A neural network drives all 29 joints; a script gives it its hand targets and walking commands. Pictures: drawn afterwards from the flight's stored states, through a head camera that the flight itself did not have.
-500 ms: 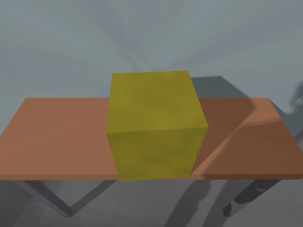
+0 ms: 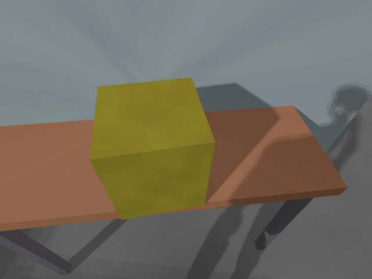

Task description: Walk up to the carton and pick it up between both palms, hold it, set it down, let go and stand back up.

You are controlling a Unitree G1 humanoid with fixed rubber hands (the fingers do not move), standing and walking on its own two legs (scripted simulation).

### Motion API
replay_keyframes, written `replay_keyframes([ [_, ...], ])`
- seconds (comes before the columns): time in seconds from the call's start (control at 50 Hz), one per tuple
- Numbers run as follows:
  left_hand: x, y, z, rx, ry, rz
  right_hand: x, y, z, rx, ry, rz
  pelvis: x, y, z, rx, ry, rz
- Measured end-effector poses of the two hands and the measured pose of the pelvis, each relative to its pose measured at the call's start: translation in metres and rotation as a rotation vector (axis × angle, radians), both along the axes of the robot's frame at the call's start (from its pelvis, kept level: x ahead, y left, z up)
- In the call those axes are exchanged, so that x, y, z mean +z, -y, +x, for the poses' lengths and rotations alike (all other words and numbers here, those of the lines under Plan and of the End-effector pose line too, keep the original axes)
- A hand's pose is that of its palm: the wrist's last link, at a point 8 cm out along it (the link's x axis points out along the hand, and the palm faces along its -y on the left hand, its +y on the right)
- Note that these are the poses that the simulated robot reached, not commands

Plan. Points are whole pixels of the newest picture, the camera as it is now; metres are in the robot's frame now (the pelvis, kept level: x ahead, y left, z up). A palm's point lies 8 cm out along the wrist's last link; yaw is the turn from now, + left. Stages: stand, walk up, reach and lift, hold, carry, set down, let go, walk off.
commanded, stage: walk up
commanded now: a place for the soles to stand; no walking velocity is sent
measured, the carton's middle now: (155, 150) +0.40 +0.08 +0.05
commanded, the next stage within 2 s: reach and lift in 1.68 s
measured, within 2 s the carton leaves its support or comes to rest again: neither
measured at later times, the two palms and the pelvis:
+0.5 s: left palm out of the picture +0.05 +0.20 -0.11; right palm out of the picture +0.01 -0.30 -0.11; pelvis -0.03 -0.04 +0.01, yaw +8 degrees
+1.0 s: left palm out of the picture -0.06 +0.23 -0.12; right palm out of the picture +0.10 -0.24 -0.10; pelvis -0.02 -0.02 +0.02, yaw +14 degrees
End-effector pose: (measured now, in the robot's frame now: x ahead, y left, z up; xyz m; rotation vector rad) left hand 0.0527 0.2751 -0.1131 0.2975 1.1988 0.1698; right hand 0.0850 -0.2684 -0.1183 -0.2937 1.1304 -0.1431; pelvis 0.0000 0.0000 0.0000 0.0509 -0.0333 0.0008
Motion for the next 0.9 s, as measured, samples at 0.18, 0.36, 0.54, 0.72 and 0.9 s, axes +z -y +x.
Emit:
replay_keyframes([
  [0.18,0.008,0.048,-0.008,0.016,0.025,0.008,-0.014,0.039,-0.010,-0.011,-0.015,0.040,-0.002,0.039,-0.014,-0.019,0.012,-0.019],
  [0.36,0.014,0.091,0.004,0.047,0.140,-0.072,0.000,0.047,-0.052,0.018,-0.102,0.026,0.012,0.051,-0.026,0.070,0.002,-0.046],
  [0.54,-0.003,0.067,-0.011,0.095,0.159,-0.104,0.005,0.027,-0.074,0.061,-0.113,0.000,0.004,0.035,-0.036,0.160,0.007,-0.070],
  [0.72,-0.013,0.035,-0.061,0.176,0.049,-0.110,0.015,-0.014,-0.071,0.106,-0.126,0.030,0.012,0.020,-0.032,0.219,-0.011,-0.063],
  [0.9,-0.011,0.046,-0.100,0.230,-0.047,-0.111,0.016,-0.031,-0.002,0.220,-0.016,0.062,0.017,0.017,-0.025,0.229,-0.006,-0.059],
])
